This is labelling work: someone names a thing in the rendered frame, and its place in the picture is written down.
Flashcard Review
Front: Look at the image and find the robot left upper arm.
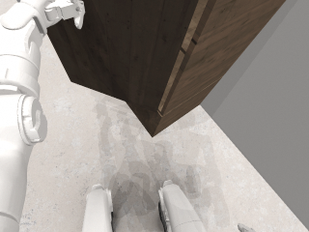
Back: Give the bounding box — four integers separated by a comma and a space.
0, 94, 48, 232

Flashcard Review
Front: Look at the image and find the robot left thigh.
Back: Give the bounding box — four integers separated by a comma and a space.
81, 188, 113, 232

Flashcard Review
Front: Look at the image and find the robot right foot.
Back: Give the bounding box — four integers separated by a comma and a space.
158, 201, 172, 232

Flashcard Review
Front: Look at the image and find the cupboard door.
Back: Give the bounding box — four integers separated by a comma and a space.
46, 0, 199, 113

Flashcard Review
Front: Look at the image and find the robot left forearm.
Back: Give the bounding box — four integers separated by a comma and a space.
0, 2, 47, 100

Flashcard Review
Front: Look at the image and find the robot left hand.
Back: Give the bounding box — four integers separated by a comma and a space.
20, 0, 85, 30

